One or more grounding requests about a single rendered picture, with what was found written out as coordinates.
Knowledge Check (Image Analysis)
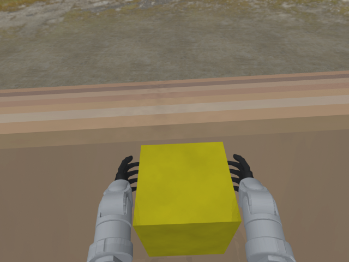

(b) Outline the carton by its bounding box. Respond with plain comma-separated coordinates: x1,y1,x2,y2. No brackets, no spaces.
133,142,242,257

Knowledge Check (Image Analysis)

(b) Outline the robot left hand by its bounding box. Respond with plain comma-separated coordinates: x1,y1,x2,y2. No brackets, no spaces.
115,156,139,192

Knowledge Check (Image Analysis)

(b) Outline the left robot forearm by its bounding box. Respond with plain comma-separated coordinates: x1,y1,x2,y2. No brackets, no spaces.
87,180,133,262

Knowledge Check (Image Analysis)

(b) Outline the right robot forearm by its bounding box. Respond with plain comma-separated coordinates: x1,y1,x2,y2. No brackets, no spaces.
238,177,296,262

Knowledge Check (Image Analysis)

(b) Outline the robot right hand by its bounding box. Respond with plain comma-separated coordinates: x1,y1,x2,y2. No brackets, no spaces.
227,154,254,192

